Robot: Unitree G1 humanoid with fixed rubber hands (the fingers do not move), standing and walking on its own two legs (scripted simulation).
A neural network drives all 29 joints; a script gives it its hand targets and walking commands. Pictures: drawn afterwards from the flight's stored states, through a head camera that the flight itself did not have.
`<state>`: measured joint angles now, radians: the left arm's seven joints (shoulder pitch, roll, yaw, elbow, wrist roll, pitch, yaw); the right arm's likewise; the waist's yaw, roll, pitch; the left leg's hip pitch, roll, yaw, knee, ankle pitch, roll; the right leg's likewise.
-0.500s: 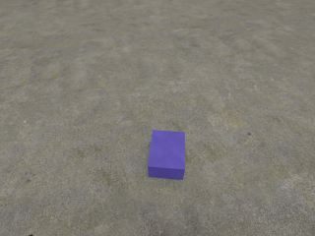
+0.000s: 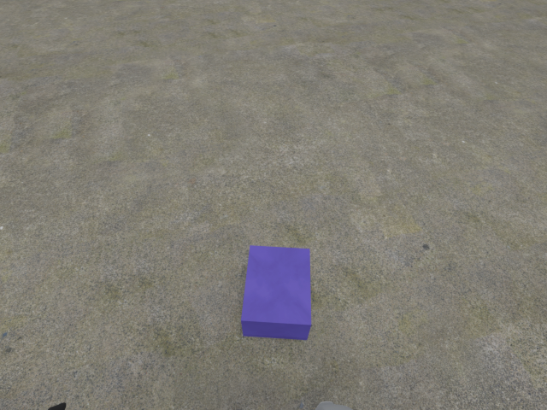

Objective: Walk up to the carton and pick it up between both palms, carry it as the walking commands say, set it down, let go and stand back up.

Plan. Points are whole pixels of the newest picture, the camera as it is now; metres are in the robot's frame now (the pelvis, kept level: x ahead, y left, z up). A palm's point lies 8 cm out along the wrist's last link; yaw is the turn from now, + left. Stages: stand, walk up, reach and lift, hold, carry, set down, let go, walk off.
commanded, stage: walk up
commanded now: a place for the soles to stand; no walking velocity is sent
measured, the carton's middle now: (277, 291) +0.62 -0.06 -0.67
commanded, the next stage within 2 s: none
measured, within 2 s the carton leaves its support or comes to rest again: neither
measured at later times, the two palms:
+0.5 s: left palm out of the picture +0.15 +0.32 -0.08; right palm (490, 379) +0.18 -0.32 -0.06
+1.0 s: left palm (57, 391) +0.20 +0.30 -0.06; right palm out of the picture +0.15 -0.40 -0.07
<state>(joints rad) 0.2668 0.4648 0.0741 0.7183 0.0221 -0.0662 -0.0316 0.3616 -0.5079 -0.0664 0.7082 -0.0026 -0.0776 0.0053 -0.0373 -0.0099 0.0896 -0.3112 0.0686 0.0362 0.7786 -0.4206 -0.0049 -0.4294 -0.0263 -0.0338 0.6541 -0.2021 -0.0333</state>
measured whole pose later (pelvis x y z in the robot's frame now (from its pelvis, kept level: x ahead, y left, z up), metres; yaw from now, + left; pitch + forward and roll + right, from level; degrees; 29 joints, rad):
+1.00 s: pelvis +0.10 -0.04 +0.01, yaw -2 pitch -3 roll +0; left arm 0.20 0.47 0.09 0.91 0.03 -0.05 -0.05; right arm 0.22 -0.50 -0.08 0.95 -0.02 -0.03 0.02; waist -0.02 0.02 0.07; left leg -0.18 0.08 0.01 0.74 -0.47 0.01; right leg -0.32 0.00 -0.04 0.59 -0.18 -0.02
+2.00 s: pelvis +0.16 -0.02 +0.03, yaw -9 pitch -2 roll +0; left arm 0.07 0.43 0.00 1.02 0.01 -0.03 0.01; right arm 0.02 -0.41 -0.04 1.05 -0.01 0.01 0.02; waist 0.00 0.00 0.08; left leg -0.20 0.04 0.08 0.44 -0.20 0.00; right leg -0.19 0.01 0.09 0.46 -0.23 0.02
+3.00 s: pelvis +0.15 -0.02 -0.03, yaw -6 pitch +16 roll +0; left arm -0.32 0.31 0.18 0.69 0.02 0.19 -0.04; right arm -0.25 -0.27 -0.16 0.64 0.02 0.18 0.00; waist -0.03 0.00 0.07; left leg -0.83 0.01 0.00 0.92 -0.36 -0.01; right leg -0.80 -0.01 0.03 0.94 -0.42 0.03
